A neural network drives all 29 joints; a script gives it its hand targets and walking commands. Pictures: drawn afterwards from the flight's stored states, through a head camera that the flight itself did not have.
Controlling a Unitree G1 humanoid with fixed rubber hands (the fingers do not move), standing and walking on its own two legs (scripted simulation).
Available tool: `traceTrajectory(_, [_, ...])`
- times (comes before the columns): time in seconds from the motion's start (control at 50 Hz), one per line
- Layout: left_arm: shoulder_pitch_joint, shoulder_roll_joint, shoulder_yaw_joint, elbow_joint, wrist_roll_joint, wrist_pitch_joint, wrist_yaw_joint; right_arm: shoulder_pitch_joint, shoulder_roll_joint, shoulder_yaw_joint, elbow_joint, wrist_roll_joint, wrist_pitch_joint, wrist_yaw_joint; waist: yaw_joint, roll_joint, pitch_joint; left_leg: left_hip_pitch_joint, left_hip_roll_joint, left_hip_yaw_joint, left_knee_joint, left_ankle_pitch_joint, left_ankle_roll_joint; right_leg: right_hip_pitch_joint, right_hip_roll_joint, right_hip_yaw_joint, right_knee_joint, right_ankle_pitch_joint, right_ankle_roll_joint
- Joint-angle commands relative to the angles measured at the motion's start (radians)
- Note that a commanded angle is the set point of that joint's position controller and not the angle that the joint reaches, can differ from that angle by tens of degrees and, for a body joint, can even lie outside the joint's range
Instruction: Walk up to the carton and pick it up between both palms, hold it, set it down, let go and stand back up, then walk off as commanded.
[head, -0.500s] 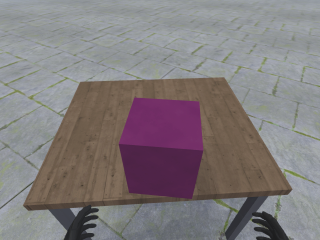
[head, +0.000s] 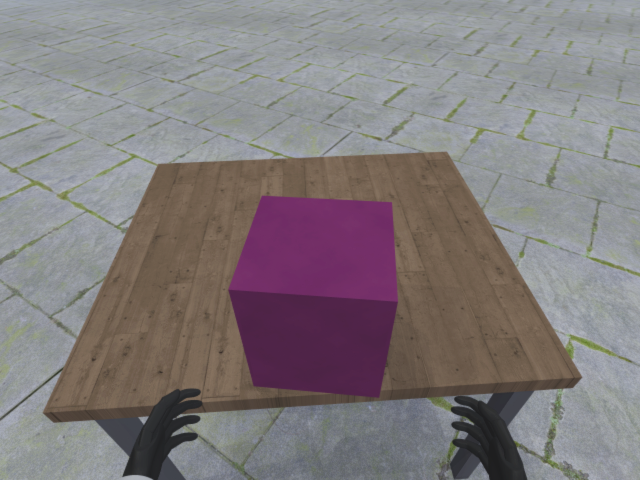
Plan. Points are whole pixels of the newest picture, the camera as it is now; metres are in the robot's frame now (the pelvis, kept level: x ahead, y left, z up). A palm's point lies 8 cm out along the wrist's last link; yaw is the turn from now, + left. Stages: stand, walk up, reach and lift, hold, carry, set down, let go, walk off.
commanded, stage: reach and lift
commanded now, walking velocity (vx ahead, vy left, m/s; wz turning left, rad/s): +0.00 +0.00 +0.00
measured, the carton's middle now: (320, 297) +0.42 +0.02 -0.02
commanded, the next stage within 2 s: none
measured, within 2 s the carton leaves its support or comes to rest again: neither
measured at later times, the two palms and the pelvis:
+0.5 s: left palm (171, 393) +0.25 +0.21 +0.01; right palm (487, 404) +0.23 -0.18 +0.01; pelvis +0.02 +0.00 +0.00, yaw +0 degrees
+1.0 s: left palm (178, 309) +0.32 +0.20 +0.08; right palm (480, 330) +0.30 -0.18 +0.06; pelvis +0.01 +0.00 +0.00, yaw +0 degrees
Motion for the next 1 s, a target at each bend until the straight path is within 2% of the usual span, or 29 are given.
traceTrajectory(0.0, [-0.124,0.123,0.014,-0.251,-0.103,-0.079,-0.005,-0.077,0.065,0.024,-0.317,0.035,-0.055,-0.046,0.082,0.011,-0.023,-0.001,-0.061,-0.003,-0.12,0.068,-0.008,-0.094,0.021,0.016,-0.095,-0.072,-0.056])
traceTrajectory(0.02, [-0.152,0.137,0.019,-0.25,-0.117,-0.086,0.0,-0.101,0.061,0.017,-0.354,0.036,-0.057,-0.042,0.091,-0.018,-0.03,-0.03,-0.054,-0.001,-0.111,0.056,-0.009,-0.084,0.027,0.021,-0.085,-0.072,-0.047])
traceTrajectory(0.06, [-0.156,0.11,-0.003,-0.236,-0.128,-0.088,0.006,-0.112,0.037,-0.019,-0.289,0.032,-0.041,-0.039,0.06,0.024,-0.004,-0.058,-0.043,-0.018,-0.133,0.002,-0.015,-0.091,0.04,0.005,-0.078,-0.105,-0.059])
traceTrajectory(0.18, [-0.254,0.118,-0.01,-0.249,-0.137,-0.073,0.019,-0.193,0.046,0.003,-0.306,0.044,0.02,-0.036,0.067,0.049,-0.02,-0.105,-0.035,-0.019,-0.139,-0.041,-0.012,-0.066,0.031,0.023,-0.075,-0.137,-0.07])
traceTrajectory(0.2, [-0.304,0.119,-0.048,-0.254,-0.161,-0.063,0.021,-0.25,0.036,-0.023,-0.293,0.025,0.025,-0.032,0.04,0.054,-0.038,-0.14,-0.028,-0.027,-0.137,-0.07,-0.014,-0.084,0.032,0.022,-0.054,-0.15,-0.069])
traceTrajectory(0.22, [-0.264,0.121,-0.023,-0.292,-0.151,-0.064,0.037,-0.208,0.031,-0.033,-0.319,0.037,0.026,-0.03,0.061,0.071,-0.039,-0.132,-0.023,-0.022,-0.146,-0.048,-0.012,-0.043,0.038,0.018,-0.049,-0.11,-0.068])
traceTrajectory(0.24, [-0.294,0.112,-0.03,-0.255,-0.16,-0.041,0.034,-0.274,0.007,-0.044,-0.375,0.035,0.029,-0.034,0.065,0.037,-0.049,-0.157,-0.04,-0.01,-0.135,-0.033,-0.012,-0.052,0.034,0.022,-0.049,-0.101,-0.062])
traceTrajectory(0.26, [-0.254,0.122,-0.018,-0.311,-0.15,-0.037,0.042,-0.212,0.011,-0.035,-0.344,0.041,0.04,-0.038,0.063,0.05,-0.082,-0.11,-0.03,-0.019,-0.132,0.03,-0.015,-0.039,0.035,0.022,-0.045,-0.046,-0.056])
traceTrajectory(0.28, [-0.263,0.107,-0.012,-0.288,-0.169,-0.035,0.038,-0.228,0.004,-0.022,-0.384,0.049,0.043,-0.041,0.065,0.002,-0.102,-0.108,-0.036,-0.007,-0.122,0.041,-0.013,-0.025,0.041,0.028,-0.049,-0.025,-0.055])
traceTrajectory(0.3, [-0.305,0.131,-0.003,-0.299,-0.166,-0.034,0.041,-0.254,0.025,-0.003,-0.418,0.051,0.046,-0.046,0.083,0.014,-0.113,-0.099,-0.053,0.002,-0.115,0.081,-0.004,-0.03,0.027,0.035,-0.046,-0.003,-0.045])
traceTrajectory(0.38, [-0.32,0.133,0.008,-0.322,-0.177,-0.008,0.038,-0.29,0.012,-0.02,-0.401,0.055,0.066,-0.057,0.068,0.018,-0.183,-0.045,-0.052,-0.012,-0.084,0.167,-0.008,-0.044,0.027,0.047,-0.046,0.061,-0.037])
traceTrajectory(0.4, [-0.295,0.13,-0.002,-0.316,-0.175,0.003,0.032,-0.266,-0.011,-0.039,-0.388,0.058,0.07,-0.062,0.044,-0.009,-0.18,-0.022,-0.055,-0.017,-0.076,0.211,-0.015,-0.048,0.035,0.031,-0.042,0.119,-0.036])
traceTrajectory(0.42, [-0.271,0.126,0.03,-0.339,-0.16,0.02,0.029,-0.256,0.004,-0.006,-0.385,0.081,0.075,-0.066,0.085,0.039,-0.178,-0.004,-0.059,-0.015,-0.07,0.266,-0.024,-0.027,0.03,0.036,-0.038,0.148,-0.038])
traceTrajectory(0.44, [-0.281,0.12,0.029,-0.343,-0.147,0.039,0.025,-0.248,-0.006,-0.023,-0.364,0.075,0.088,-0.065,0.055,0.035,-0.162,0.023,-0.051,-0.025,-0.071,0.293,-0.032,-0.035,0.039,0.032,-0.052,0.18,-0.04])
traceTrajectory(0.46, [-0.281,0.118,0.031,-0.355,-0.138,0.053,0.025,-0.275,0.009,-0.011,-0.365,0.082,0.089,-0.067,0.078,0.055,-0.179,0.036,-0.054,-0.017,-0.065,0.323,-0.033,-0.035,0.033,0.031,-0.047,0.2,-0.037])
traceTrajectory(0.52, [-0.323,0.116,0.054,-0.367,-0.132,0.107,0.01,-0.306,-0.026,-0.021,-0.39,0.105,0.111,-0.086,0.053,0.013,-0.205,0.052,-0.054,-0.028,-0.054,0.383,-0.033,0.02,0.036,0.036,-0.052,0.292,-0.031])
traceTrajectory(0.54, [-0.376,0.111,0.06,-0.368,-0.134,0.123,0.01,-0.366,-0.039,-0.037,-0.376,0.085,0.13,-0.089,0.039,0.047,-0.181,0.044,-0.053,-0.022,-0.065,0.369,-0.039,0.0,0.039,0.025,-0.045,0.255,-0.033])
traceTrajectory(0.58, [-0.384,0.141,0.078,-0.427,-0.121,0.161,0.013,-0.376,-0.066,-0.047,-0.414,0.121,0.137,-0.094,0.057,0.067,-0.209,0.052,-0.058,-0.017,-0.053,0.425,-0.046,0.037,0.036,0.03,-0.048,0.322,-0.036])
traceTrajectory(0.64, [-0.396,0.111,0.069,-0.426,-0.128,0.192,0.003,-0.377,-0.024,-0.028,-0.437,0.096,0.171,-0.107,0.038,-0.001,-0.217,0.056,-0.055,-0.005,-0.061,0.389,-0.026,0.028,0.042,0.024,-0.057,0.326,-0.023])
traceTrajectory(0.66, [-0.475,0.12,0.056,-0.48,-0.137,0.199,0.01,-0.423,-0.046,-0.068,-0.428,0.104,0.179,-0.103,0.015,0.05,-0.228,0.047,-0.047,-0.02,-0.06,0.404,-0.038,-0.002,0.047,0.02,-0.038,0.293,-0.03])
traceTrajectory(0.68, [-0.474,0.117,0.072,-0.471,-0.129,0.212,0.015,-0.452,-0.043,-0.043,-0.442,0.118,0.184,-0.096,0.045,0.054,-0.207,0.043,-0.045,-0.025,-0.057,0.432,-0.044,-0.015,0.054,0.017,-0.045,0.275,-0.042])
traceTrajectory(0.7, [-0.509,0.111,0.053,-0.492,-0.147,0.224,0.017,-0.473,-0.056,-0.061,-0.441,0.115,0.19,-0.098,0.017,0.041,-0.262,0.065,-0.041,-0.027,-0.053,0.424,-0.047,-0.017,0.053,0.013,-0.055,0.273,-0.036])
traceTrajectory(0.72, [-0.506,0.101,0.054,-0.461,-0.131,0.23,0.016,-0.483,-0.053,-0.057,-0.451,0.118,0.211,-0.095,0.034,0.052,-0.237,0.065,-0.041,-0.025,-0.067,0.372,-0.041,-0.019,0.052,0.018,-0.061,0.205,-0.044])
traceTrajectory(0.78, [-0.542,0.095,0.054,-0.409,-0.129,0.293,0.03,-0.52,-0.059,-0.081,-0.396,0.114,0.256,-0.09,0.021,0.05,-0.194,0.039,-0.029,-0.032,-0.084,0.317,-0.038,-0.032,0.054,0.009,-0.064,0.154,-0.044])
traceTrajectory(0.8, [-0.669,0.109,0.07,-0.399,-0.132,0.308,0.029,-0.633,-0.062,-0.092,-0.389,0.105,0.28,-0.098,0.039,0.082,-0.199,-0.008,-0.033,-0.016,-0.095,0.274,-0.034,-0.043,0.047,0.01,-0.059,0.119,-0.047])
traceTrajectory(0.88, [-0.804,0.121,0.086,-0.318,-0.124,0.363,0.036,-0.758,-0.083,-0.105,-0.344,0.114,0.333,-0.096,0.027,0.054,-0.196,-0.06,-0.034,-0.008,-0.118,0.132,-0.011,-0.064,0.05,0.012,-0.063,0.033,-0.041])
traceTrajectory(0.92, [-0.828,0.113,0.103,-0.266,-0.117,0.396,0.039,-0.806,-0.094,-0.113,-0.325,0.124,0.356,-0.093,0.047,0.031,-0.17,-0.081,-0.033,-0.004,-0.133,0.114,0.006,-0.055,0.052,0.012,-0.044,0.042,-0.029])
traceTrajectory(0.96, [-0.789,0.095,0.118,-0.252,-0.081,0.42,0.037,-0.755,-0.098,-0.11,-0.282,0.131,0.368,-0.096,0.029,0.042,-0.179,-0.039,-0.037,-0.006,-0.129,0.173,-0.005,-0.055,0.062,0.001,-0.047,0.099,-0.03])
traceTrajectory(0.98, [-0.852,0.108,0.105,-0.215,-0.093,0.433,0.027,-0.835,-0.11,-0.122,-0.268,0.122,0.379,-0.101,0.028,0.034,-0.202,-0.046,-0.042,0.0,-0.12,0.162,0.002,-0.061,0.052,0.002,-0.045,0.104,-0.02])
